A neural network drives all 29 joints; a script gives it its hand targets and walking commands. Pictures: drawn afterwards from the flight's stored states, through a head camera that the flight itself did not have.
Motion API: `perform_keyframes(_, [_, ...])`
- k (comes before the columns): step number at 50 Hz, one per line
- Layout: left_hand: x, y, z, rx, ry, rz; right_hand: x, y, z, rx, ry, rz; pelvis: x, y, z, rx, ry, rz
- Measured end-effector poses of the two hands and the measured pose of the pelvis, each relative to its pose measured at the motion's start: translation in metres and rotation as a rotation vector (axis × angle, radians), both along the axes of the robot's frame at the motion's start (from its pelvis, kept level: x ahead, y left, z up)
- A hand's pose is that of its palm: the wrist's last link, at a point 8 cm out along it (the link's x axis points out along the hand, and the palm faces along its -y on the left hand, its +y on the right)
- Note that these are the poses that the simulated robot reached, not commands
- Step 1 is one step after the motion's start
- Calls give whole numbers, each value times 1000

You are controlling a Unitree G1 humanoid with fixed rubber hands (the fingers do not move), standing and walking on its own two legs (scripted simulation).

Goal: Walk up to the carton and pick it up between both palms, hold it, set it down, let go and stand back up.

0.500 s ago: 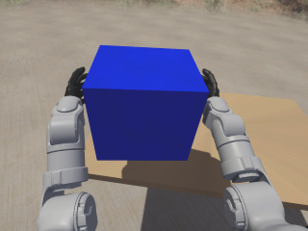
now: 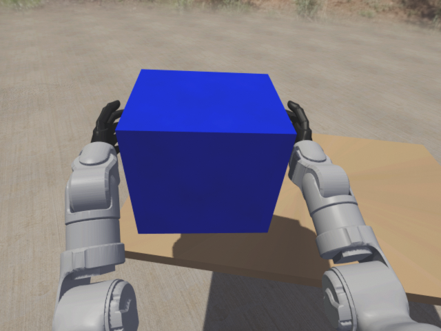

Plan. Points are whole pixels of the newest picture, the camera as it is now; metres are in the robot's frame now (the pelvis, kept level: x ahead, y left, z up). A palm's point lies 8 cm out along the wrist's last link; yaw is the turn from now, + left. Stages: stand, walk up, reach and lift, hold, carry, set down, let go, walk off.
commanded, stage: hold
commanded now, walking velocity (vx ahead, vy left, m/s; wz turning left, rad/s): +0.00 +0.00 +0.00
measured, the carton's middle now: (205, 151) +0.39 +0.00 +0.18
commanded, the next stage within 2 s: none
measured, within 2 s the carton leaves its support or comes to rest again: neither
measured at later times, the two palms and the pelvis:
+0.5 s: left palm (108, 145) +0.35 +0.16 +0.22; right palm (303, 145) +0.36 -0.17 +0.22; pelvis -0.01 +0.00 +0.00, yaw +0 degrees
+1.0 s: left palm (100, 145) +0.35 +0.17 +0.22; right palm (297, 142) +0.36 -0.16 +0.22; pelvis -0.01 +0.00 +0.00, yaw +0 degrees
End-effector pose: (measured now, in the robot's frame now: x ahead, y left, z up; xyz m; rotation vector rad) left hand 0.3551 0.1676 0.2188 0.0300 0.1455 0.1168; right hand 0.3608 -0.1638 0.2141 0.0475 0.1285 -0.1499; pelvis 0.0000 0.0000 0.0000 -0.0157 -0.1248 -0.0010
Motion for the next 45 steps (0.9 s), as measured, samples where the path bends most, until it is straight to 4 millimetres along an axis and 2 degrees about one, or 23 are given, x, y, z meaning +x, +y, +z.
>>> perform_keyframes(8, [-2, 2, 5, 11, -28, 3, -1, 2, 3, 8, -27, 1, -1, 1, 0, -1, 1, 1])
perform_keyframes(14, [-1, 0, 0, -2, 8, 1, -3, 0, -4, 8, 9, -4, -3, 1, 0, 2, 5, 1])
perform_keyframes(22, [-3, -4, 5, 8, -11, -8, -7, -4, 3, 10, -11, -11, -5, 2, 0, 1, -8, -6])
perform_keyframes(26, [0, -5, 3, -13, 12, -6, -3, -6, 3, 5, 10, -11, -7, 0, 0, 6, 11, -7])
perform_keyframes(31, [1, -5, 9, 12, -15, 1, 0, -5, 9, -2, -17, -3, -7, -2, 0, 3, 11, -9])
perform_keyframes(45, [-4, 4, 4, 1, 0, 7, -3, 4, 3, -1, 2, 4, -4, 0, 0, 3, -5, 2])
